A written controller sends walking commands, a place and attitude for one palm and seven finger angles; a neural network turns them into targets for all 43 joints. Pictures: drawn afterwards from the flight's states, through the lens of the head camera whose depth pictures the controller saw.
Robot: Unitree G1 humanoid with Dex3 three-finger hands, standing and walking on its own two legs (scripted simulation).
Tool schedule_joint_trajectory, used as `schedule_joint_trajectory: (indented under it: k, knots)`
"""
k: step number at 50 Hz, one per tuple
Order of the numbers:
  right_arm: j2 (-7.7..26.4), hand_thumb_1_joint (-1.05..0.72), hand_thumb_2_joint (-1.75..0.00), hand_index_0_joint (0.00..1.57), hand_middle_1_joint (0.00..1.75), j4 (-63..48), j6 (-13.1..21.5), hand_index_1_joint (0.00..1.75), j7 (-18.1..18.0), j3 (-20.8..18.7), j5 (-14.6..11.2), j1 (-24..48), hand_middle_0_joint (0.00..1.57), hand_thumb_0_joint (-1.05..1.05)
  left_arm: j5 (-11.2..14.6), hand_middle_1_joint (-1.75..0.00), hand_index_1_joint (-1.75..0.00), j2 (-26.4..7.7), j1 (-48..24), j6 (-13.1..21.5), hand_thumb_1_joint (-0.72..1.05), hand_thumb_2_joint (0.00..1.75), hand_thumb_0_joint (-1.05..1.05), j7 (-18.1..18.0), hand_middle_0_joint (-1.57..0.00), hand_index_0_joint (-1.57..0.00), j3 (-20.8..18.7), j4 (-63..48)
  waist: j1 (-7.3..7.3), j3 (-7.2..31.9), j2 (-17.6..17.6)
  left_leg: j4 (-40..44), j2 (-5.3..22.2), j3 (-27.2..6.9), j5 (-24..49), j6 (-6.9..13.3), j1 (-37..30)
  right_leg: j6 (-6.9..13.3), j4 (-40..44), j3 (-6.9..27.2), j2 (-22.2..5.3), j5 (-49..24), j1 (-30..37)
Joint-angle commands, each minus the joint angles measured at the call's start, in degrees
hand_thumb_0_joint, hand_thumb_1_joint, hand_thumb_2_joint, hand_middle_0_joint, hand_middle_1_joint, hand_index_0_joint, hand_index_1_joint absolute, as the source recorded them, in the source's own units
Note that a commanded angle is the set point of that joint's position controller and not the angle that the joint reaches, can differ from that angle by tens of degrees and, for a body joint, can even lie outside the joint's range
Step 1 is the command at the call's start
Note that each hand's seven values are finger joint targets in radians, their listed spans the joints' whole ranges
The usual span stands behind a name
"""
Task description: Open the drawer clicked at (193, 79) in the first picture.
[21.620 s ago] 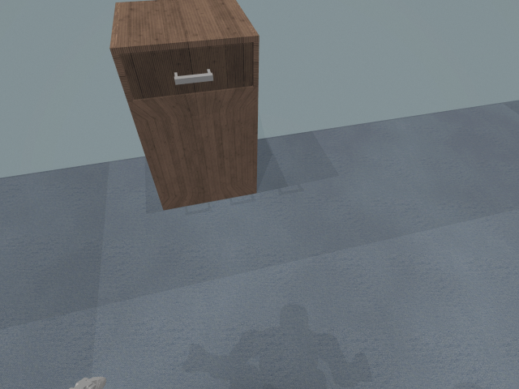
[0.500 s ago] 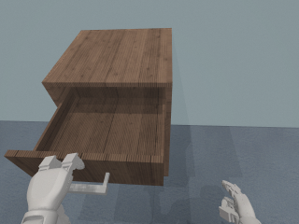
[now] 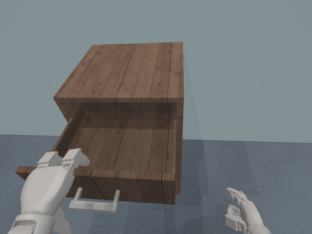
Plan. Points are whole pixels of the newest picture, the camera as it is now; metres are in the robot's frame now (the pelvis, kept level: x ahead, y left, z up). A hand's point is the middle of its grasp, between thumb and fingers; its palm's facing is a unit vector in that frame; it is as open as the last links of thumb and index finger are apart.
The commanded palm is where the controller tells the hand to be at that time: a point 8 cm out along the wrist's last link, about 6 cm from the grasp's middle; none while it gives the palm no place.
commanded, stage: lift the hand off the handle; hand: left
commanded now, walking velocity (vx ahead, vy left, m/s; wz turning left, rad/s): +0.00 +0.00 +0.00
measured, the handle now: (96, 199) +0.22 +0.22 -0.05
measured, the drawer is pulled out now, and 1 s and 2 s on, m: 0.29 0.29 0.29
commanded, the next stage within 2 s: draw the hand back to the body in 0.06 s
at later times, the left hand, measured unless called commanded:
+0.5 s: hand (49, 195) +0.16 +0.25 +0.10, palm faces +0.06 -0.11 -0.99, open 13.8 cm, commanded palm +0.14 +0.24 +0.16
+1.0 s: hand (59, 178) +0.18 +0.22 +0.15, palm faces +0.34 -0.87 -0.36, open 13.2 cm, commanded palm +0.13 +0.26 +0.18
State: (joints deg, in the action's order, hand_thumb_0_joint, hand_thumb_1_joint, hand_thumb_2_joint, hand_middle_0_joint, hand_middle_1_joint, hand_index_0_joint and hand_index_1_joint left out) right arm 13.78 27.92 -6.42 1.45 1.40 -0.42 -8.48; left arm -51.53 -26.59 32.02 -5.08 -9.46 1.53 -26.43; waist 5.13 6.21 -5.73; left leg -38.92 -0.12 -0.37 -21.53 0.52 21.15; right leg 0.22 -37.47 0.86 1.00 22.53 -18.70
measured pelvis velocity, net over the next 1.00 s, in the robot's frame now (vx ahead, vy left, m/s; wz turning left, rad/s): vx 0.00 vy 0.00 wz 0.03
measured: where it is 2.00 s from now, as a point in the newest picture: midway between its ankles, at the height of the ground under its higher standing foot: outside the picture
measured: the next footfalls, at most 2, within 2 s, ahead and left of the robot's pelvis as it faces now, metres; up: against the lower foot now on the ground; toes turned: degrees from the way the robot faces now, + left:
none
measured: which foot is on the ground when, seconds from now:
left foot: down 0.00-1.00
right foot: down 0.00-1.00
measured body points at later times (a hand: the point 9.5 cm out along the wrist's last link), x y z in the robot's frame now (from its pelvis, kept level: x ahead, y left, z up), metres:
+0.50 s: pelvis -0.01 +0.00 +0.01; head -0.01 -0.04 +0.45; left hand +0.16 +0.25 +0.16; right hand +0.21 -0.21 -0.08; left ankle -0.02 +0.11 -0.72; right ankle -0.03 -0.12 -0.72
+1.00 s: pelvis +0.00 +0.00 +0.01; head -0.02 -0.01 +0.46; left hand +0.16 +0.26 +0.17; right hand +0.19 -0.19 -0.06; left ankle -0.02 +0.11 -0.72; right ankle -0.04 -0.12 -0.72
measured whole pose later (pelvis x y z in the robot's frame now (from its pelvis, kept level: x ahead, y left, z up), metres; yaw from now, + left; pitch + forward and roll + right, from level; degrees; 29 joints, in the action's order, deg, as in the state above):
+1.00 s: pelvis +0.00 +0.00 +0.01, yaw +2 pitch -2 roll +0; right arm 10.2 32.1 7.1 -4.6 3.9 -0.6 -12.9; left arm -0.5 -16.4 31.5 3.3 -7.8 -8.6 -28.7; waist 2.8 0.6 -1.9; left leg -30.9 -1.1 -1.5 -18.1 0.7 10.3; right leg -0.1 -28.9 -0.4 0.0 19.4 -7.1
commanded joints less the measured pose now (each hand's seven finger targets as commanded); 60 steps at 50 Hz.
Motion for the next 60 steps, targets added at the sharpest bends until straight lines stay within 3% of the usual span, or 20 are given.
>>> schedule_joint_trajectory:
  k: [1, 6, 10, 15, 21, 24, 27, 33, 35, 38, 39, 40, 41, 42, 43, 44, 47, 50, 57, 60]
  knots:
    - [4.7, -0.90, -0.90, 0.20, 0.30, -10.3, 3.0, 0.30, 0.5, -2.1, -0.6, 8.3, 0.20, 0.00, 1.0, -1.20, -1.20, -5.9, 0.1, 0.7, -0.50, 0.30, 0.00, -1.9, -0.30, -0.30, -6.3, -11.3, -0.12, 3.4, 3.1, 4.9, 1.7, 0.6, 21.9, 1.0, -7.7, 1.3, 6.0, -3.0, -0.5, -20.0, -0.9]
    - [5.2, -0.90, -0.90, 0.20, 0.30, -9.8, 2.8, 0.30, -0.1, -2.1, -0.2, 9.2, 0.20, 0.00, 0.8, -1.20, -1.20, -8.5, -3.6, 1.0, -0.50, 0.30, 0.00, -0.7, -0.30, -0.30, -8.0, -10.0, -0.21, 2.5, 6.3, 5.8, 1.1, 1.1, 17.1, 1.3, -7.3, 0.9, 8.0, -1.8, -0.9, -18.7, -0.5]
    - [5.2, -0.90, -0.90, 0.20, 0.30, -9.2, 3.1, 0.30, -0.8, -1.7, 0.7, 8.8, 0.20, 0.00, -0.7, -1.20, -1.20, -10.9, -8.4, 2.9, -0.50, 0.30, 0.00, -1.1, -0.30, -0.30, -9.2, -12.1, 0.48, 5.1, 2.2, 5.4, 0.7, 1.0, 17.0, 1.5, -9.7, 1.5, 8.9, -1.4, -0.9, -16.8, -1.0]
    - [5.2, -0.90, -0.90, 0.20, 0.30, -8.9, 3.2, 0.30, -1.1, -1.8, 0.9, 9.2, 0.20, 0.00, 0.0, -1.20, -1.20, -11.7, -5.2, 4.2, -0.50, 0.30, 0.00, -1.9, -0.30, -0.30, -11.6, -11.9, 0.88, 5.3, 0.7, 5.0, 0.5, 0.9, 19.0, 1.2, -10.2, 1.7, 9.0, -1.2, -0.8, -19.2, 0.0]
    - [5.5, -0.90, -0.90, 0.20, 0.30, -9.2, 2.7, 0.30, -1.0, -2.2, -0.5, 10.2, 0.20, 0.00, 3.4, -1.20, -1.20, -11.5, -0.4, 2.3, -0.50, 0.30, 0.00, -0.4, -0.30, -0.30, -13.5, -8.5, 0.49, 2.0, 4.9, 6.7, 0.6, 1.1, 17.5, 1.1, -7.8, 0.9, 9.5, -1.0, -1.3, -21.0, 2.0]
    - [5.8, -0.90, -0.90, 0.20, 0.30, -9.8, 3.2, 0.30, -1.2, -2.1, -0.9, 11.9, 0.20, 0.00, 4.7, -1.20, -1.20, -11.2, -1.1, 2.2, -0.50, 0.30, 0.00, 0.7, -0.30, -0.30, -13.2, -10.0, 0.33, 0.8, 3.6, 7.3, 0.8, 0.7, 16.3, 1.1, -8.1, 0.9, 10.4, -0.5, -1.1, -18.9, 1.3]
    - [6.3, -0.90, -0.90, 0.20, 0.30, -9.3, 3.0, 0.30, -1.7, -2.2, 0.0, 9.7, 0.20, 0.00, 4.4, -1.20, -1.20, -13.5, -2.8, 3.7, -0.50, 0.30, 0.00, 1.3, -0.30, -0.30, -13.7, -11.3, 0.57, 3.2, 4.4, 7.1, 0.4, 0.9, 16.9, 1.5, -9.3, 0.5, 10.8, -1.5, -1.2, -18.5, 1.0]
    - [6.1, -0.90, -0.90, 0.20, 0.30, -9.3, 3.5, 0.30, -2.1, -2.3, 0.2, 8.9, 0.20, 0.00, 3.2, -1.20, -1.20, -14.0, -3.9, 5.8, -0.50, 0.30, 0.00, -0.2, -0.30, -0.30, -15.1, -12.4, 0.14, 0.7, 2.9, 7.2, 1.1, 0.5, 15.4, 1.1, -9.4, 0.9, 11.3, -2.0, -1.3, -13.5, -1.3]
    - [6.1, -0.90, -0.90, 0.20, 0.30, -8.6, 3.8, 0.30, -2.1, -2.2, 0.3, 9.1, 0.20, 0.00, 2.8, -1.20, -1.20, -15.7, -5.3, 6.1, -0.50, 0.30, 0.00, -0.7, -0.30, -0.30, -17.0, -12.5, 1.03, 2.4, 0.1, 7.6, 0.9, 0.3, 14.9, 1.0, -10.1, 1.4, 11.3, -2.2, -0.9, -11.4, -1.0]
    - [5.9, -0.90, -0.90, 0.20, 0.30, -9.0, 3.7, 0.30, -1.9, -2.7, -0.3, 9.0, 0.20, 0.00, 3.7, -1.20, -1.20, -14.1, -2.6, 5.4, -0.50, 0.30, 0.00, -0.8, -0.30, -0.30, -16.5, -11.8, 0.76, 1.9, 0.7, 8.2, 1.4, 0.1, 16.7, 0.7, -9.8, 1.3, 10.6, -2.8, -1.0, -13.0, 0.1]
    - [1.7, -0.90, -0.90, 0.20, 0.30, -10.4, 8.6, 0.30, -3.4, -1.8, -1.7, 5.4, 0.20, 0.00, 45.1, -1.18, -1.18, 6.8, -8.0, 8.1, -0.47, 0.32, 0.00, 0.7, -0.30, -0.30, -12.8, -12.1, -4.78, -1.1, 2.9, 10.0, 2.1, -1.7, 12.7, 1.9, -16.9, 1.5, 11.1, -4.0, -0.2, -10.2, 2.7]
    - [3.5, -0.90, -0.90, 0.20, 0.30, -7.8, 11.0, 0.30, -4.6, -1.4, -1.2, 4.3, 0.20, 0.00, 46.3, -1.15, -1.15, 1.6, -2.0, 9.3, -0.43, 0.33, 0.00, 0.4, -0.29, -0.29, -16.1, -2.8, -3.33, -3.2, 7.7, 11.3, 2.7, -1.8, 10.6, 1.7, -15.9, 1.5, 11.3, -4.6, 0.3, -8.3, 1.9]
    - [2.9, -0.90, -0.90, 0.20, 0.30, -8.2, 11.9, 0.30, -5.0, -1.3, -1.4, 5.4, 0.20, 0.00, 47.5, -1.13, -1.13, 3.4, -1.6, 9.8, -0.40, 0.34, 0.00, 0.7, -0.29, -0.29, -14.1, -6.5, -3.67, -4.4, 5.9, 12.1, 3.0, -2.1, 9.7, 1.4, -14.8, 1.3, 11.4, -4.2, -0.3, -7.2, 2.8]
    - [3.9, -0.90, -0.90, 0.20, 0.30, -7.7, 12.0, 0.30, -6.0, -1.2, -0.9, 4.8, 0.20, 0.00, 50.1, -1.11, -1.11, 0.1, -2.6, 10.9, -0.36, 0.36, 0.00, 0.5, -0.29, -0.29, -18.0, -9.1, -2.61, -2.4, 8.2, 12.9, 2.4, -2.1, 11.8, 1.3, -14.8, 1.3, 12.6, -4.9, -0.6, -9.6, 4.4]
    - [3.4, -0.90, -0.90, 0.20, 0.30, -8.1, 13.3, 0.30, -6.6, -1.2, -0.9, 5.8, 0.20, 0.00, 51.4, -1.09, -1.09, 0.0, -5.0, 12.0, -0.32, 0.37, 0.00, 0.4, -0.29, -0.29, -17.2, -14.4, -2.99, -1.1, 8.5, 13.2, 2.7, -1.9, 13.4, 1.3, -15.0, 0.7, 12.4, -4.5, -1.6, -11.2, 6.3]
    - [3.6, -0.90, -0.90, 0.20, 0.30, -7.0, 14.7, 0.30, -7.0, -1.1, -0.6, 6.7, 0.20, 0.00, 51.9, -1.07, -1.07, -2.1, -4.9, 12.5, -0.29, 0.39, 0.00, -0.1, -0.29, -0.29, -19.4, -15.2, -2.13, -0.6, 6.1, 13.3, 2.5, -1.8, 13.6, 1.0, -15.0, 0.7, 12.3, -4.1, -1.5, -11.0, 6.9]
    - [3.5, -0.90, -0.90, 0.20, 0.30, -5.6, 17.4, 0.30, -6.8, -0.2, 0.0, 5.1, 0.20, 0.00, 52.2, -1.00, -1.00, 0.2, -5.8, 13.6, -0.18, 0.43, 0.00, 0.1, -0.28, -0.28, -16.6, -18.0, -2.01, -1.9, -1.6, 14.4, 1.9, -1.7, 16.1, 0.5, -14.7, 1.5, 13.3, -4.1, -1.9, -13.0, 7.0]
    - [3.4, -0.90, -0.90, 0.20, 0.30, -3.7, 18.9, 0.30, -6.4, -0.1, 0.3, 4.6, 0.20, 0.00, 52.5, -0.93, -0.93, -0.9, -5.1, 13.6, -0.08, 0.48, 0.00, 0.3, -0.27, -0.27, -18.6, -17.2, -1.92, -4.8, -3.1, 14.8, 1.8, -2.1, 18.2, -0.1, -13.2, 1.9, 14.3, -4.3, -1.6, -14.9, 7.7]
    - [3.0, -0.90, -0.90, 0.20, 0.30, -2.5, 16.9, 0.30, -5.8, -1.5, 0.1, 5.5, 0.20, 0.00, 54.5, -0.77, -0.77, 0.3, -1.1, 13.0, 0.17, 0.58, 0.00, 2.2, -0.25, -0.25, -21.9, -11.8, -1.74, -3.0, 3.6, 13.9, 1.9, -0.3, 24.1, 0.1, -15.0, 1.1, 15.3, -4.5, -1.5, -23.3, 10.1]
    - [3.4, -0.90, -0.90, 0.20, 0.30, -2.3, 16.7, 0.30, -5.8, -2.0, 0.1, 5.8, 0.20, 0.00, 54.6, -0.70, -0.70, 0.1, -0.7, 13.2, 0.27, 0.63, 0.00, 2.5, -0.25, -0.25, -22.2, -13.2, -1.79, -0.4, 3.1, 13.4, 1.8, 0.2, 26.9, 0.4, -16.8, 0.7, 15.4, -4.3, -1.8, -26.5, 11.1]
